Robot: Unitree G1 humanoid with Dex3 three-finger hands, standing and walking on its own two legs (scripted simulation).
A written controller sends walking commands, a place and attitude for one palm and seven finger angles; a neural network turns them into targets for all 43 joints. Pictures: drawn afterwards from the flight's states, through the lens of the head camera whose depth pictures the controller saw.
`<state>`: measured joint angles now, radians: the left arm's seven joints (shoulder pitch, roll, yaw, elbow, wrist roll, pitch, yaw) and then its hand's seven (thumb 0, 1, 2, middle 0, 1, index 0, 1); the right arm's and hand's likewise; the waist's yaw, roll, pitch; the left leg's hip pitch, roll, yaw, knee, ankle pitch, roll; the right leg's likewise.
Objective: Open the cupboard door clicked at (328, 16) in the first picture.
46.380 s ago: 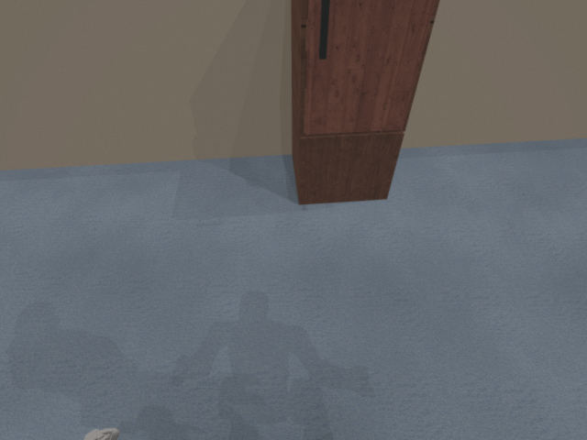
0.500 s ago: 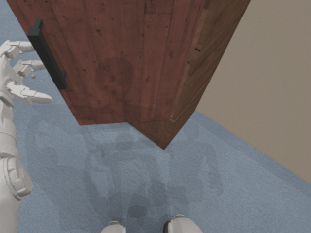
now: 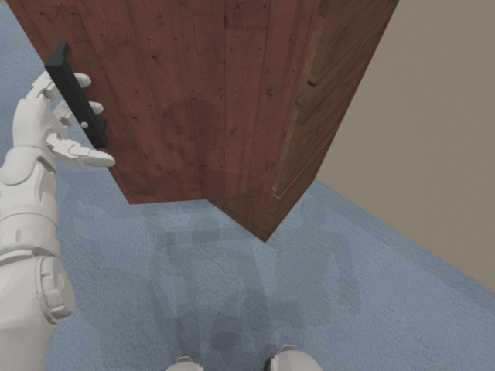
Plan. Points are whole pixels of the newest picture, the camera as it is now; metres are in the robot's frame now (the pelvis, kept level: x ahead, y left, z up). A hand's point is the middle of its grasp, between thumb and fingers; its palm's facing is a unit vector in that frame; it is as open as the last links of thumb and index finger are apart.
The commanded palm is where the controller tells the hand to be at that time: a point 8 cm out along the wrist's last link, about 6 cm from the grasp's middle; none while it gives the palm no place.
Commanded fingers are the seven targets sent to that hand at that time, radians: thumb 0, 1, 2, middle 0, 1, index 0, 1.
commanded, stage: slide the fingers in behind the handle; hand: left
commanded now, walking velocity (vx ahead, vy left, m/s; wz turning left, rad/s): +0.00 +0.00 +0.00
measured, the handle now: (83, 99) +0.53 +0.24 +0.10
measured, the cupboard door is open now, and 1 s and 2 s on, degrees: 44 44 60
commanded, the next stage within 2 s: close the thumb around the handle in 0.58 s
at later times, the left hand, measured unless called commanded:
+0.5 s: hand (93, 124) +0.47 +0.22 +0.10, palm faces +0.04 -1.00 -0.02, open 14.0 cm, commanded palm +0.45 +0.27 +0.10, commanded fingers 0.00 -0.50 0.30 -0.30 -1.20 -0.30 -1.20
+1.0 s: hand (93, 124) +0.48 +0.22 +0.10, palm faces +0.03 -1.00 -0.01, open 11.1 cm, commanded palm +0.45 +0.27 +0.10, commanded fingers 0.00 0.45 0.71 -0.37 -1.30 -0.37 -1.30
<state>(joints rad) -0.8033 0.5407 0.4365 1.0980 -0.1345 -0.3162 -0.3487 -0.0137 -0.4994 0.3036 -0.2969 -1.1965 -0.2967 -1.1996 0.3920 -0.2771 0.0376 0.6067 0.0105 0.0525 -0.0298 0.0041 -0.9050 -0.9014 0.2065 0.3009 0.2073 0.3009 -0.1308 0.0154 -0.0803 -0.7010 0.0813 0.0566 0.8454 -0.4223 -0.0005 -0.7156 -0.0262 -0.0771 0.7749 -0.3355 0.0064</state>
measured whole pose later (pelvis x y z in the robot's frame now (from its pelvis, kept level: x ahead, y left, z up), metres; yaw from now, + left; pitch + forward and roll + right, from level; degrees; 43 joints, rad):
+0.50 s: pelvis +0.00 -0.01 +0.00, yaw +0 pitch +16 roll -1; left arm -0.82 0.53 0.43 1.13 -0.12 -0.33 -0.32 -0.01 -0.50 0.30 -0.30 -1.20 -0.29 -1.20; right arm 0.39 -0.28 0.03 0.62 0.01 0.04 -0.03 0.00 -0.91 -0.90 0.21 0.30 0.21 0.30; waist -0.13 0.02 -0.07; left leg -0.69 0.08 0.06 0.83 -0.41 -0.01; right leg -0.72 -0.02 -0.08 0.78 -0.33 0.00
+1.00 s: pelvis -0.01 +0.00 +0.00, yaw +0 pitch +16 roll -2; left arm -0.84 0.53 0.43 1.14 -0.12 -0.34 -0.31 -0.01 -0.06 0.49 -0.33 -1.24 -0.33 -1.25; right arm 0.39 -0.27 0.04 0.62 0.01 0.04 -0.03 0.00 -0.91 -0.90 0.21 0.30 0.21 0.30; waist -0.14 0.01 -0.08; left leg -0.71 0.08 0.06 0.85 -0.42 0.00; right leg -0.73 -0.03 -0.07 0.78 -0.33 0.01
